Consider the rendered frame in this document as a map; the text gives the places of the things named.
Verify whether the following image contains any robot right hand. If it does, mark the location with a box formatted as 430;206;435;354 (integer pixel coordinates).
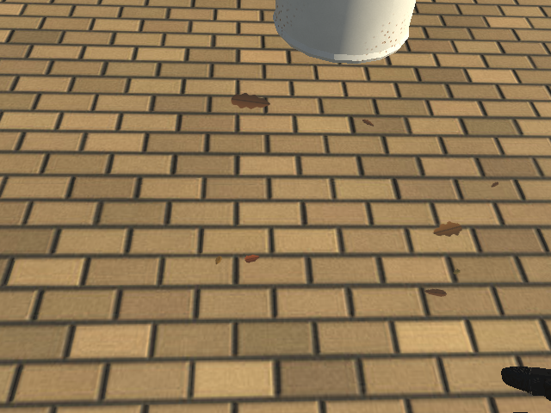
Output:
501;367;551;413

